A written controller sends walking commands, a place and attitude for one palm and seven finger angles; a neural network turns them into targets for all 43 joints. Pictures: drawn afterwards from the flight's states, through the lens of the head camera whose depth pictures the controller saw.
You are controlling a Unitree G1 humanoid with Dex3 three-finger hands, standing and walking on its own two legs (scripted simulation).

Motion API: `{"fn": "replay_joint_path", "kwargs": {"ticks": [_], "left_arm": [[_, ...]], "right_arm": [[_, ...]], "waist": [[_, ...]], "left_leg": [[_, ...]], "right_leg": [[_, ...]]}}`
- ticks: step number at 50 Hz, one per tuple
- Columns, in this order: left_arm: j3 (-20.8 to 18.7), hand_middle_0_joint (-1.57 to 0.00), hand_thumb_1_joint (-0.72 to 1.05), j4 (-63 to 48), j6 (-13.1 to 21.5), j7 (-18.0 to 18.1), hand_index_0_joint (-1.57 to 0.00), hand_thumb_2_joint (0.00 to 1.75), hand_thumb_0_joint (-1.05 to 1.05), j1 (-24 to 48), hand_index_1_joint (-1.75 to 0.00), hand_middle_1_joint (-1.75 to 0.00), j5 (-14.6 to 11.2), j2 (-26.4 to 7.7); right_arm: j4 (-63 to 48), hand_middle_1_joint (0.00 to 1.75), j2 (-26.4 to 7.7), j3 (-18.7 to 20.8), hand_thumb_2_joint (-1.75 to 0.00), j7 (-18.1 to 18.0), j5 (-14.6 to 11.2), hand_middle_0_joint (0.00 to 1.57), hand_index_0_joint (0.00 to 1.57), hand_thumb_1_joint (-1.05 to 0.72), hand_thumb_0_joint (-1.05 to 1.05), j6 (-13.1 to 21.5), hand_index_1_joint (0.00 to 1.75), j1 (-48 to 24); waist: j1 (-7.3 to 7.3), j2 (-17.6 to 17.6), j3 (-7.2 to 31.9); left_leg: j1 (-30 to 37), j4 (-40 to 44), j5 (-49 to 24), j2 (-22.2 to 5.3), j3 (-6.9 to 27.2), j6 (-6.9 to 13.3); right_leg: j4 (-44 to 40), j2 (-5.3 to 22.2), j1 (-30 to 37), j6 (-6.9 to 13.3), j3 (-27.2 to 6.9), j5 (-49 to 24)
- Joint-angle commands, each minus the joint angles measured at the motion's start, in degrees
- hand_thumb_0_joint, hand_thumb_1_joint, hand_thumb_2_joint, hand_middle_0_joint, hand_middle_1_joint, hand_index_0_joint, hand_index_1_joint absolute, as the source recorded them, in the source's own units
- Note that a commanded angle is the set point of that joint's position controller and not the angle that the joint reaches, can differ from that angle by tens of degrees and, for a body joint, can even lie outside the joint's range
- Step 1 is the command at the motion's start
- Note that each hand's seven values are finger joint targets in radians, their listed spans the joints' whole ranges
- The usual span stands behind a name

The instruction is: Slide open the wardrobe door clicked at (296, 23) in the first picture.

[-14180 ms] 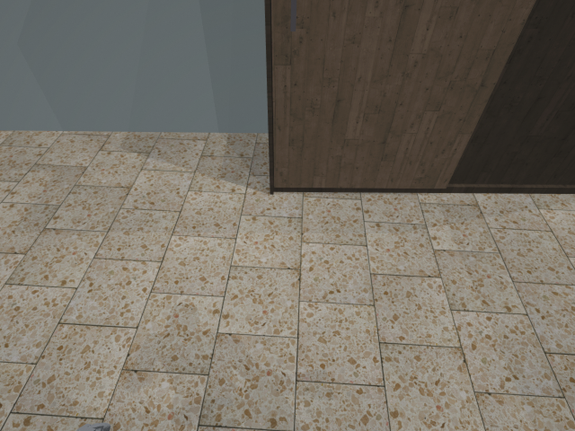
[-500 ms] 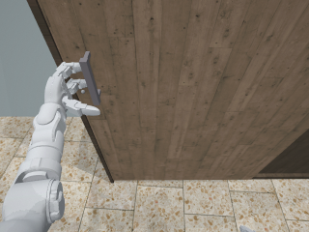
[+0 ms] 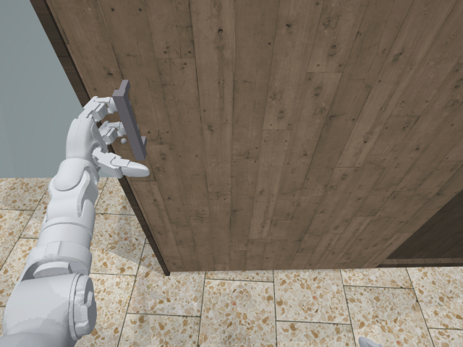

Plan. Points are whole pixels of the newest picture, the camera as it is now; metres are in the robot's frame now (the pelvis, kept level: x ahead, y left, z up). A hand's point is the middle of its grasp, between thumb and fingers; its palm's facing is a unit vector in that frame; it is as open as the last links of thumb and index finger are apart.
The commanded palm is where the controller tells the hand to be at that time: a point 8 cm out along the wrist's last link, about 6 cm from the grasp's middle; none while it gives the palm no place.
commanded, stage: move the hooked fingers beside the handle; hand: left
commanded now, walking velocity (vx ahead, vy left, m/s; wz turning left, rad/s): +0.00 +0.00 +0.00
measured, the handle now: (133, 122) +0.48 +0.19 +0.13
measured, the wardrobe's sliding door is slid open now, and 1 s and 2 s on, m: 0.00 0.00 0.00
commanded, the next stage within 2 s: none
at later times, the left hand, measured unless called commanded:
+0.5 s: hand (113, 143) +0.42 +0.21 +0.14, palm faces +0.05 -1.00 +0.00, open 14.0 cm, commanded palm +0.39 +0.26 +0.14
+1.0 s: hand (97, 143) +0.42 +0.24 +0.13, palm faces +0.05 -1.00 +0.00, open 14.0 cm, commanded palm +0.39 +0.28 +0.14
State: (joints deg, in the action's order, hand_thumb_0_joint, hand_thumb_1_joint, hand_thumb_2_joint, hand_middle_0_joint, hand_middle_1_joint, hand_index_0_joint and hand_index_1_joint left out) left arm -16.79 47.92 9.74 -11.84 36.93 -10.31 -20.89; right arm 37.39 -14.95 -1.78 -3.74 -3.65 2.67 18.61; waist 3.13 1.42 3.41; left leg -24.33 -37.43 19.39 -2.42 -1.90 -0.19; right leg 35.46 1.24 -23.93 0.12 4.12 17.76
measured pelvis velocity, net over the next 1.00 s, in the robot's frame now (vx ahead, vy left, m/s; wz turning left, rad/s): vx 0.00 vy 0.01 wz -0.01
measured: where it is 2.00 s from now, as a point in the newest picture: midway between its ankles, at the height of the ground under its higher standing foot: outside the picture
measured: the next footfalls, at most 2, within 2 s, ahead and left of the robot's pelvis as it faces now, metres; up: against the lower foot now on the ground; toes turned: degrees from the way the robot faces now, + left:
none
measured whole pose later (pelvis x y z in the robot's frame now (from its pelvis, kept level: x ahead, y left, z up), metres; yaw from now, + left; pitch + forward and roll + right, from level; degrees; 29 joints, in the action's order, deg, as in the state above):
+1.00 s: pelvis +0.00 +0.01 +0.00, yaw +0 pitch +7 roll -1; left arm -21.0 47.8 9.0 -18.0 34.6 -11.7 -26.2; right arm 36.3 -15.7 -2.0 -4.8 -3.9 2.2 19.1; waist 3.4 1.2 3.5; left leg -24.2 -37.0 19.5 -2.5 -2.2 0.2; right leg 34.1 1.1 -23.5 -0.2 3.7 17.1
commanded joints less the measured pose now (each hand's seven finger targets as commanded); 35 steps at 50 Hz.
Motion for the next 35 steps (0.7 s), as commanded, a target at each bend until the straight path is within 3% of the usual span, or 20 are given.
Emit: {"fn": "replay_joint_path", "kwargs": {"ticks": [1,3,6,7,10,11,13,15,16,17,18,21,22,23,27,28,30,31,33,35], "left_arm": [[-2.31,-0.3,-0.5,-14.38,4.19,-0.31,-0.3,0.3,0.0,25.11,-1.2,-1.2,-1.0,-13.29],[-2.91,-0.3,-0.5,-13.27,3.61,-0.49,-0.3,0.3,0.0,24.58,-1.2,-1.2,-1.11,-13.83],[-3.05,-0.3,-0.5,-14.71,3.77,-0.54,-0.3,0.3,0.0,24.28,-1.2,-1.2,-0.99,-13.9],[-3.9,-0.3,-0.5,-15.01,3.78,-0.49,-0.3,0.3,0.0,23.15,-1.2,-1.2,-0.86,-14.9],[-3.25,-0.3,-0.5,-16.11,3.45,-0.83,-0.3,0.3,0.0,21.61,-1.2,-1.2,-1.53,-13.44],[-4.0,-0.3,-0.5,-15.19,3.2,-0.93,-0.3,0.3,0.0,20.43,-1.2,-1.2,-1.46,-14.64],[-2.98,-0.3,-0.5,-15.39,2.89,-1.15,-0.3,0.3,0.0,22.74,-1.2,-1.2,-1.42,-13.79],[-3.8,-0.3,-0.5,-16.03,2.71,-1.26,-0.3,0.3,0.0,21.62,-1.2,-1.2,-1.48,-14.5],[-5.33,-0.3,-0.5,-16.48,2.89,-1.12,-0.3,0.3,0.0,21.62,-1.2,-1.2,-1.37,-16.66],[-5.24,-0.3,-0.5,-17.09,3.07,-1.31,-0.3,0.3,0.0,21.82,-1.2,-1.2,-1.27,-16.71],[-4.42,-0.3,-0.5,-18.12,3.22,-1.58,-0.3,0.3,0.0,21.41,-1.2,-1.2,-1.34,-15.54],[-3.25,-0.3,-0.5,-16.55,2.8,-2.2,-0.3,0.3,0.0,20.33,-1.2,-1.2,-2.01,-14.09],[-3.86,-0.3,-0.5,-15.48,2.48,-2.49,-0.3,0.3,0.0,20.72,-1.2,-1.2,-2.15,-14.9],[-4.94,-0.3,-0.5,-14.86,2.34,-2.59,-0.3,0.3,0.0,21.43,-1.2,-1.2,-2.08,-16.57],[-3.83,-0.3,-0.5,-17.62,3.06,-3.1,-0.3,0.3,0.0,21.87,-1.2,-1.2,-1.9,-15.36],[-4.58,-0.3,-0.5,-17.26,3.03,-3.24,-0.3,0.3,0.0,20.31,-1.2,-1.2,-2.2,-15.78],[-3.13,-0.3,-0.5,-16.19,2.62,-3.62,-0.3,0.3,0.0,20.48,-1.2,-1.2,-2.45,-14.25],[-3.89,-0.3,-0.5,-15.26,2.51,-3.54,-0.3,0.3,0.0,20.95,-1.2,-1.2,-2.45,-15.37],[-5.38,-0.3,-0.5,-14.8,2.1,-3.7,-0.3,0.3,0.0,20.99,-1.2,-1.2,-2.36,-17.21],[-4.32,-0.3,-0.5,-14.15,2.09,-3.93,-0.3,0.3,0.0,22.82,-1.2,-1.2,-2.14,-16.56]], "right_arm": [[-6.62,0.3,-8.43,3.08,-0.9,-0.51,0.34,0.2,0.2,-0.9,0.0,1.95,0.3,0.76],[-6.57,0.3,-8.4,3.0,-0.9,-0.63,0.12,0.2,0.2,-0.9,0.0,1.73,0.3,0.59],[-6.98,0.3,-8.29,3.12,-0.9,-0.69,0.25,0.2,0.2,-0.9,0.0,1.79,0.3,0.37],[-6.96,0.3,-8.29,3.01,-0.9,-0.63,0.26,0.2,0.2,-0.9,0.0,1.71,0.3,0.48],[-7.4,0.3,-8.14,3.11,-0.9,-0.51,0.15,0.2,0.2,-0.9,0.0,1.75,0.3,0.02],[-7.25,0.3,-8.47,3.18,-0.9,-0.67,0.09,0.2,0.2,-0.9,0.0,1.52,0.3,0.24],[-7.2,0.3,-8.34,3.09,-0.9,-0.77,-0.03,0.2,0.2,-0.9,0.0,1.47,0.3,-0.07],[-7.34,0.3,-8.33,3.13,-0.9,-0.84,0.0,0.2,0.2,-0.9,0.0,1.52,0.3,-0.21],[-7.28,0.3,-8.63,3.07,-0.9,-0.94,0.26,0.2,0.2,-0.9,0.0,1.32,0.3,0.15],[-7.49,0.3,-8.5,3.09,-0.9,-0.96,0.13,0.2,0.2,-0.9,0.0,1.3,0.3,-0.03],[-7.71,0.3,-8.25,3.14,-0.9,-0.96,0.11,0.2,0.2,-0.9,0.0,1.43,0.3,-0.33],[-7.46,0.3,-8.37,3.01,-0.9,-1.02,0.01,0.2,0.2,-0.9,0.0,1.43,0.3,-0.16],[-7.32,0.3,-8.59,2.96,-0.9,-1.09,-0.14,0.2,0.2,-0.9,0.0,1.45,0.3,-0.26],[-7.14,0.3,-8.76,2.98,-0.9,-1.28,-0.19,0.2,0.2,-0.9,0.0,1.33,0.3,-0.45],[-7.71,0.3,-8.38,2.95,-0.9,-1.24,0.02,0.2,0.2,-0.9,0.0,1.6,0.3,-0.48],[-7.74,0.3,-8.48,3.03,-0.9,-1.21,0.06,0.2,0.2,-0.9,0.0,1.68,0.3,-0.27],[-7.61,0.3,-8.46,2.87,-0.9,-1.24,-0.15,0.2,0.2,-0.9,0.0,1.64,0.3,-0.54],[-7.26,0.3,-8.7,2.93,-0.9,-1.33,-0.03,0.2,0.2,-0.9,0.0,1.56,0.3,-0.17],[-7.38,0.3,-8.92,2.94,-0.9,-1.42,-0.11,0.2,0.2,-0.9,0.0,1.48,0.3,-0.38],[-7.35,0.3,-8.84,2.74,-0.9,-1.42,-0.1,0.2,0.2,-0.9,0.0,1.57,0.3,-0.33]], "waist": [[0.12,0.1,18.22],[0.42,-0.82,16.81],[-0.1,1.63,17.82],[-0.36,1.04,18.32],[-0.28,0.02,17.69],[-0.33,-1.04,16.78],[0.31,-0.47,15.66],[-0.17,1.37,16.42],[-0.53,0.93,17.2],[-0.3,0.19,17.68],[-0.5,1.76,18.15],[0.25,-0.16,15.91],[0.32,-1.19,15.09],[0.19,0.12,14.45],[-0.2,2.46,17.84],[-0.53,1.35,18.34],[0.15,0.77,16.12],[0.25,-0.47,15.42],[0.01,0.58,15.65],[0.48,0.66,14.78]], "left_leg": [[9.0,4.33,-16.45,2.16,2.05,1.93],[8.11,4.69,-15.29,2.13,1.63,1.97],[8.88,4.43,-16.04,2.31,1.43,2.05],[8.8,4.62,-16.77,2.3,1.56,1.99],[8.86,4.78,-16.98,2.23,1.18,1.98],[7.98,4.75,-16.71,2.17,1.19,2.09],[8.05,5.12,-15.12,2.24,1.11,2.1],[8.69,5.05,-15.76,2.32,1.03,2.06],[8.42,4.93,-16.18,2.36,1.07,2.14],[8.69,5.12,-16.52,2.31,1.19,2.17],[9.45,5.01,-17.63,2.34,1.07,2.09],[8.89,4.92,-16.91,2.25,1.03,2.25],[7.96,5.29,-15.02,2.25,1.13,2.21],[7.5,5.4,-13.76,2.3,1.07,2.15],[10.1,5.06,-16.87,2.39,1.44,2.08],[10.24,4.93,-17.89,2.31,1.5,2.08],[9.38,5.09,-16.78,2.28,1.48,2.0],[8.83,5.02,-16.28,2.21,1.63,2.16],[8.38,5.21,-14.84,2.37,1.42,2.12],[7.89,5.39,-13.82,2.37,1.67,2.07]], "right_leg": [[-3.29,-2.0,7.53,1.25,-1.71,-18.35],[-3.69,-2.05,7.26,0.97,-1.88,-18.28],[-3.57,-1.91,7.8,1.14,-2.12,-18.72],[-3.43,-1.93,8.59,1.15,-2.1,-19.64],[-3.68,-2.03,8.72,0.98,-2.05,-20.49],[-3.81,-1.97,9.18,1.03,-1.96,-20.05],[-4.19,-1.97,7.77,0.81,-2.12,-18.87],[-4.26,-1.89,7.97,1.0,-2.27,-19.14],[-4.05,-1.78,9.32,1.07,-2.26,-19.58],[-3.96,-1.91,9.53,1.0,-2.34,-20.04],[-3.81,-1.92,9.55,1.1,-2.41,-20.99],[-4.27,-1.96,8.79,0.99,-2.06,-20.51],[-4.58,-2.0,8.23,0.8,-2.16,-19.08],[-4.77,-1.88,7.75,0.85,-2.38,-17.76],[-4.07,-1.87,8.6,1.19,-2.2,-19.53],[-3.96,-1.97,9.15,1.21,-2.11,-20.56],[-4.21,-2.01,7.92,1.09,-1.94,-19.7],[-4.35,-1.92,7.96,1.08,-1.77,-19.02],[-4.58,-1.84,7.64,0.96,-2.17,-18.0],[-4.66,-1.83,6.73,0.97,-2.01,-16.61]]}}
